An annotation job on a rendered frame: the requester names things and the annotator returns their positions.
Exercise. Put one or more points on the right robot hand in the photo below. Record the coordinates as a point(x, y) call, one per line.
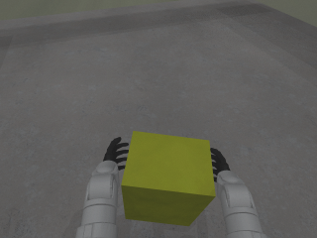
point(220, 162)

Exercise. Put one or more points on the left robot hand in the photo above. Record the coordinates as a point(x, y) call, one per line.
point(112, 152)

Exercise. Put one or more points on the left robot forearm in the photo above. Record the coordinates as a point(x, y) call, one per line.
point(101, 203)

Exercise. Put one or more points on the right robot forearm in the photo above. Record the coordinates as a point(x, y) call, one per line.
point(238, 207)

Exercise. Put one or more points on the carton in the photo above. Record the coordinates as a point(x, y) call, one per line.
point(167, 179)

